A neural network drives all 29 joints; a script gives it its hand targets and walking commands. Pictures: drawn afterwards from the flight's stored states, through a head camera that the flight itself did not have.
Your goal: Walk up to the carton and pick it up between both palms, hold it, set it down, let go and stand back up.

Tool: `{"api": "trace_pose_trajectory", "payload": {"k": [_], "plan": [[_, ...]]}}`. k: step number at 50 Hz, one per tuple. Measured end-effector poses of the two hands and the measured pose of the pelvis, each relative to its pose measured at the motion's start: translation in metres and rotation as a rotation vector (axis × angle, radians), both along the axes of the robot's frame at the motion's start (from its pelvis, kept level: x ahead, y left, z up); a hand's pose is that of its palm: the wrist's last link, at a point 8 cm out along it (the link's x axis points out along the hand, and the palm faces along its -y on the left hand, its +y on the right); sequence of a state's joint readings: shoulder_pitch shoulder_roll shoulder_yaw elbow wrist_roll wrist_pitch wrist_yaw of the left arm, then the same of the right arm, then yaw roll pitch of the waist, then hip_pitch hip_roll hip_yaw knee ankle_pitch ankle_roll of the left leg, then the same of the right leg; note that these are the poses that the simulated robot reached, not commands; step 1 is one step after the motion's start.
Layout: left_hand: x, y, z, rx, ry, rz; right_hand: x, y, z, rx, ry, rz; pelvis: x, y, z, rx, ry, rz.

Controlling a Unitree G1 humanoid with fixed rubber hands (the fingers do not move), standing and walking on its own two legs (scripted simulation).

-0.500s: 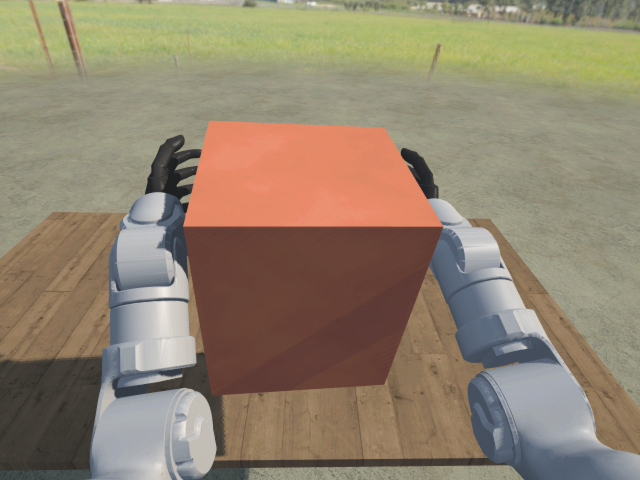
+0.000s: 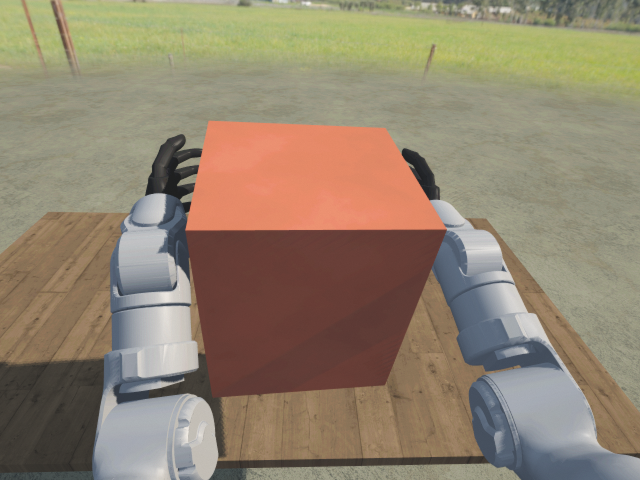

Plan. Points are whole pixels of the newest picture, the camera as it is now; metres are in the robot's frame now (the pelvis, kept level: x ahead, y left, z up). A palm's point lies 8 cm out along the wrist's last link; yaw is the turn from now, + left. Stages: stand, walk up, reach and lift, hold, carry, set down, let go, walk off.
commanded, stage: hold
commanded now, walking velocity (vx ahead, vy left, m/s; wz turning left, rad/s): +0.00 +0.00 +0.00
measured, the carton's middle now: (301, 259) +0.33 +0.00 +0.20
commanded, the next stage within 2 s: none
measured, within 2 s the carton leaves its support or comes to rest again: neither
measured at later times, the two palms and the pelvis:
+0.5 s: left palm (163, 203) +0.36 +0.15 +0.27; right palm (420, 207) +0.36 -0.15 +0.25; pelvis +0.00 +0.00 +0.00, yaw +0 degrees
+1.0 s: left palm (160, 210) +0.35 +0.15 +0.26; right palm (416, 211) +0.36 -0.15 +0.25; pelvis +0.00 +0.00 +0.00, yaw +0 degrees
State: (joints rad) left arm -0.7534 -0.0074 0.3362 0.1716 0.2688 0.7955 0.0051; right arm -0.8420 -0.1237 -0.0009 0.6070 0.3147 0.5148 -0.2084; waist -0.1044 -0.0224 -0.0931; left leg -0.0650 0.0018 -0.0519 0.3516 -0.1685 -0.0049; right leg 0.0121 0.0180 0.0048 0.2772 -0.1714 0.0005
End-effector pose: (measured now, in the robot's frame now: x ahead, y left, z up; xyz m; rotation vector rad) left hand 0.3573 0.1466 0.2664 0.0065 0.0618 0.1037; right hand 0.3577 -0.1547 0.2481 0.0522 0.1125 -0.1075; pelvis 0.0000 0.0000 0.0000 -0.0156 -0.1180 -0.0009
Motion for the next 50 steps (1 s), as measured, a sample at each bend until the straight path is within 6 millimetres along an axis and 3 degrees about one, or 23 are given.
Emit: {"api": "trace_pose_trajectory", "payload": {"k": [38, 50], "plan": [[0.003, 0.009, -0.001, -0.006, 0.004, 0.013, 0.007, 0.008, 0.005, -0.028, 0.004, 0.012, 0.001, 0.0, 0.0, -0.001, 0.015, 0.004], [-0.002, 0.007, -0.008, -0.009, 0.015, 0.009, 0.0, 0.006, -0.002, 0.001, 0.017, 0.006, 0.001, 0.001, 0.0, -0.002, -0.003, 0.007]]}}
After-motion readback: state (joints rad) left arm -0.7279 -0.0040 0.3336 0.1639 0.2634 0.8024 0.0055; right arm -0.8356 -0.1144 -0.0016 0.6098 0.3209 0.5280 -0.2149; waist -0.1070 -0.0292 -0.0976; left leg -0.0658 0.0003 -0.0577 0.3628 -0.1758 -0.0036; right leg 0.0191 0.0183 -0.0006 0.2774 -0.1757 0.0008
